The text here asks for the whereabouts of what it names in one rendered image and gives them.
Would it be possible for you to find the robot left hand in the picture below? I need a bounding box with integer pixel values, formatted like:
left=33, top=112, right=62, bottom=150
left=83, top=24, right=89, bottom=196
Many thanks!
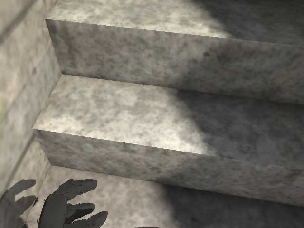
left=37, top=179, right=108, bottom=228

